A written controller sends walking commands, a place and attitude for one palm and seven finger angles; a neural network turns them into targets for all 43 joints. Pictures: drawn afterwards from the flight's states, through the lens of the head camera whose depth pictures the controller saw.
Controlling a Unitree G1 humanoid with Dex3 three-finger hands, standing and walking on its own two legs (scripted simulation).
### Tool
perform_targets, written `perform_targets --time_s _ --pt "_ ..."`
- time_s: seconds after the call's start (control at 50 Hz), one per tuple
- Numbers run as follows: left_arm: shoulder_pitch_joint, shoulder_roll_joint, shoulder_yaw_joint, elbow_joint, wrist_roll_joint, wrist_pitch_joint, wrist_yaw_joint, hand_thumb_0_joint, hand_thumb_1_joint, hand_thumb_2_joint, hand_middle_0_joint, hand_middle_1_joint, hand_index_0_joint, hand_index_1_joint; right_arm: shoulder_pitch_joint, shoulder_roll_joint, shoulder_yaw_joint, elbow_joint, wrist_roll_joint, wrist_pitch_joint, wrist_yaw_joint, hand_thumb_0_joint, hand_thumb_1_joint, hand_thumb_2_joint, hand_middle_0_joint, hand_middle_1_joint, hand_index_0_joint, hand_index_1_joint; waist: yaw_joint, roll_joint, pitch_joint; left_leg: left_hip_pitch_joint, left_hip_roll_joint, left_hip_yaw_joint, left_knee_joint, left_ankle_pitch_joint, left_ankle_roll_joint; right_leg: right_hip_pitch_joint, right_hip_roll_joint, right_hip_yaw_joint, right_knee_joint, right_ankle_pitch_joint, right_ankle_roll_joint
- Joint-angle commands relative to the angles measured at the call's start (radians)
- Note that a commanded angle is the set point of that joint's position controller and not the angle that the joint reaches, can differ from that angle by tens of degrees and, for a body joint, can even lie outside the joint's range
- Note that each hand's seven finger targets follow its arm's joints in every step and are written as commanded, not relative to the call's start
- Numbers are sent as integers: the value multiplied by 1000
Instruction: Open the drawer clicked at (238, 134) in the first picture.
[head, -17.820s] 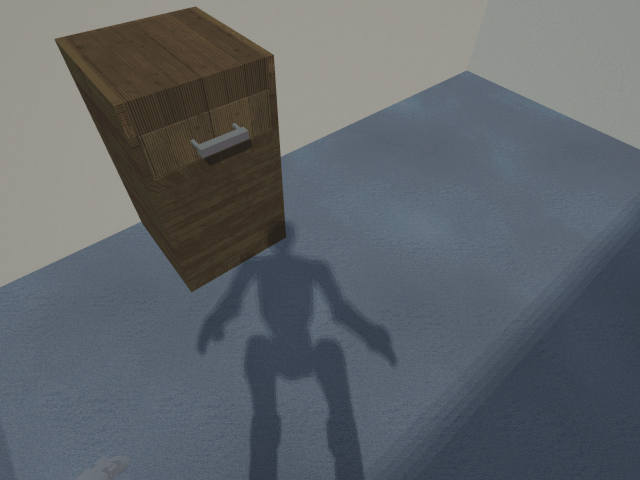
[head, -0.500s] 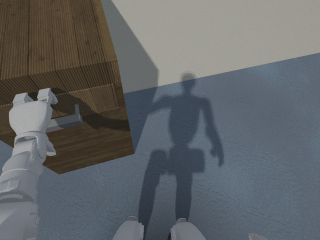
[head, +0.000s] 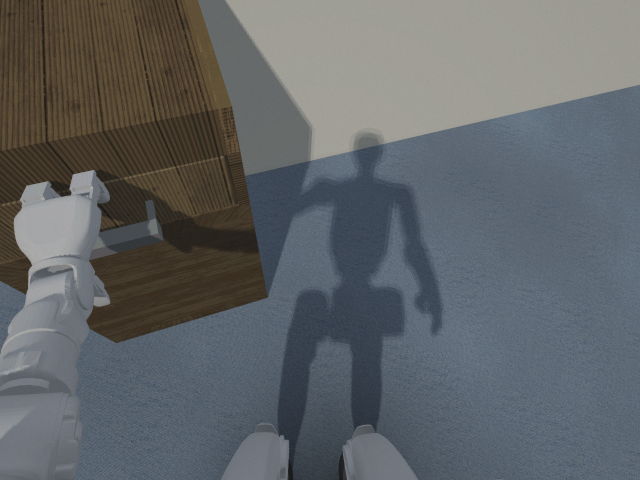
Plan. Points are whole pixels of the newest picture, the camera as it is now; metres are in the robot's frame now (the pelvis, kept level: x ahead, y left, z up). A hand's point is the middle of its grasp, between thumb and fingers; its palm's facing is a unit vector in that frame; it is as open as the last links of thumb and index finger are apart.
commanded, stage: move the hooked fingers above the handle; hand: left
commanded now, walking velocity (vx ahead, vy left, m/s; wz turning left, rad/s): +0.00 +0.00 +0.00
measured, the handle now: (107, 229) +0.47 +0.32 -0.09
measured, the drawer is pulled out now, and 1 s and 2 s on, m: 0.00 0.00 0.00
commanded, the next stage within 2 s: lower the fingers behind the handle in 0.64 s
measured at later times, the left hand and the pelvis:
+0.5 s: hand (71, 245) +0.41 +0.33 -0.04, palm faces +0.00 -0.01 -1.00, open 13.9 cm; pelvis +0.00 +0.00 +0.00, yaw +0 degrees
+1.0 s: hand (98, 249) +0.42 +0.30 -0.05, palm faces -0.02 -0.02 -1.00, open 13.9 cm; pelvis +0.00 -0.01 +0.00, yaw +0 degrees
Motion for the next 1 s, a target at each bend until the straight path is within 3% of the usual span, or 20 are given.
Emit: perform_targets --time_s 0.0,0.04,0.1,0.16,0.22,0.26,0.34,0.38,0.42,0.48,0.5,0.52,0.58,0.62,0.66,0.7,0.76,0.86,0.9,0.98 --pt "-280 415 98 -145 -46 92 9 0 -500 300 -300 -1200 -300 -1200 125 -189 -60 -78 15 -16 -15 0 -900 -900 200 300 200 300 47 42 -491 382 28 -9 -172 441 -21 318 -19 -66 -123 335 -41" --pt "-321 386 62 -178 -50 64 -34 0 -500 300 -300 -1200 -300 -1200 133 -192 -68 -66 20 -25 -26 0 -900 -900 200 300 200 300 15 60 -493 434 40 -15 -177 441 -19 286 -21 -63 -143 318 -39" --pt "-352 215 -73 -221 -56 -8 -96 0 -500 300 -300 -1200 -300 -1200 143 -176 -83 -40 18 -48 -41 0 -900 -900 200 300 200 300 -37 85 -435 528 61 -49 -179 447 -28 167 -18 -75 -167 246 -43" --pt "-374 106 -160 -245 -68 -66 -135 0 -500 300 -300 -1200 -300 -1200 142 -162 -87 -22 15 -61 -49 0 -900 -900 200 300 200 300 -56 108 -354 553 70 -79 -187 415 -41 70 -22 -85 -167 182 -53" --pt "-328 142 -107 -204 -53 -87 -114 0 -500 300 -300 -1200 -300 -1200 150 -162 -87 -11 11 -55 -45 0 -900 -900 200 300 200 300 -29 117 -328 529 66 -90 -184 407 -56 23 -18 -94 -149 159 -63" --pt "-333 245 -12 -160 -36 -82 -72 0 -500 300 -300 -1200 -300 -1200 145 -173 -79 -10 8 -48 -41 0 -900 -900 200 300 200 300 0 120 -295 448 56 -80 -179 370 -54 28 -21 -92 -132 146 -72" --pt "-316 409 124 -177 9 -34 32 0 -500 300 -300 -1200 -300 -1200 115 -179 -63 -50 -5 -29 -24 0 -900 -900 200 300 200 300 66 158 -409 403 37 -42 -142 457 -48 118 -17 -83 -85 214 -75" --pt "-315 460 158 -207 15 -3 61 0 -500 300 -300 -1200 -300 -1200 104 -180 -59 -70 -6 -20 -18 0 -900 -900 200 300 200 300 81 148 -471 400 33 -34 -131 495 -46 176 -14 -77 -67 270 -69" --pt "-296 441 145 -225 8 25 66 0 -500 300 -300 -1200 -300 -1200 103 -177 -61 -81 -2 -19 -14 0 -900 -900 200 300 200 300 80 153 -536 432 33 -27 -130 527 -46 218 -15 -76 -67 313 -62" --pt "-239 413 118 -194 -35 64 17 0 -500 300 -300 -1200 -300 -1200 124 -187 -68 -75 10 -23 -13 0 -900 -900 200 300 200 300 59 107 -547 464 40 -24 -146 541 -41 266 -14 -76 -95 352 -48" --pt "-248 347 60 -191 -56 72 -8 0 -500 300 -300 -1200 -300 -1200 134 -184 -72 -74 14 -26 -16 0 -900 -900 200 300 200 300 27 72 -519 464 42 -22 -153 523 -33 277 -11 -76 -119 355 -44" --pt "-256 340 49 -201 -67 72 -32 0 -500 300 -300 -1200 -300 -1200 139 -187 -75 -68 19 -29 -18 0 -900 -900 200 300 200 300 21 64 -521 475 45 -25 -163 515 -30 278 -13 -75 -133 352 -40" --pt "-311 211 -73 -231 -86 36 -107 0 -500 300 -300 -1200 -300 -1200 143 -177 -81 -44 27 -41 -33 0 -900 -900 200 300 200 300 -34 68 -450 528 57 -41 -180 498 -27 213 -17 -76 -171 310 -38" --pt "-312 172 -107 -229 -87 -9 -146 0 -500 300 -300 -1200 -300 -1200 148 -171 -82 -29 24 -46 -45 0 -900 -900 200 300 200 300 -46 37 -391 509 56 -47 -182 449 -23 182 -16 -73 -183 267 -40" --pt "-378 145 -135 -264 -74 -63 -159 0 -500 300 -300 -1200 -300 -1200 142 -162 -82 -19 18 -52 -56 0 -900 -900 200 300 200 300 -55 87 -328 506 59 -59 -182 427 -28 114 -21 -75 -178 225 -52" --pt "-386 157 -116 -254 -47 -99 -135 0 -500 300 -300 -1200 -300 -1200 149 -159 -85 -8 11 -54 -57 0 -900 -900 200 300 200 300 -41 125 -303 503 57 -68 -172 410 -39 52 -18 -82 -157 186 -63" --pt "-349 301 33 -211 -10 -112 -57 0 -500 300 -300 -1200 -300 -1200 138 -167 -78 -8 1 -46 -48 0 -900 -900 200 300 200 300 13 154 -352 449 51 -63 -144 444 -48 43 -16 -82 -109 192 -75" --pt "-232 364 130 -136 0 -9 66 0 -500 300 -300 -1200 -300 -1200 115 -169 -66 -53 -15 -29 -10 0 -900 -900 200 300 200 300 79 117 -465 358 32 -25 -100 528 -42 164 -16 -77 -44 316 -68" --pt "-213 336 100 -117 -2 43 77 0 -500 300 -300 -1200 -300 -1200 125 -170 -66 -67 -8 -24 1 0 -900 -900 200 300 200 300 70 91 -494 348 30 -10 -100 532 -36 217 -14 -73 -49 370 -58" --pt "-281 363 86 -107 -30 96 54 0 -500 300 -300 -1200 -300 -1200 134 -180 -66 -61 5 -33 -4 0 -900 -900 200 300 200 300 35 8 -509 290 23 6 -104 443 -16 303 -22 -51 -72 396 -37"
